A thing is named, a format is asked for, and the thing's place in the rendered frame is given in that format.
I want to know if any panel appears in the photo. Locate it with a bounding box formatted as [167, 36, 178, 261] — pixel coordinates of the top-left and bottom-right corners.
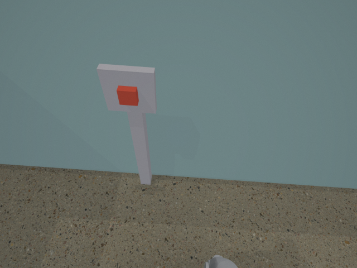
[97, 64, 157, 185]

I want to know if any button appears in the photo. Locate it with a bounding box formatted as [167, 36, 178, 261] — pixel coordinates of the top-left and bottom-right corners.
[117, 85, 139, 106]

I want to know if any right robot thigh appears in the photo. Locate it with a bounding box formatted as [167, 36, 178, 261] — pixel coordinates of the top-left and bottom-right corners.
[204, 257, 238, 268]

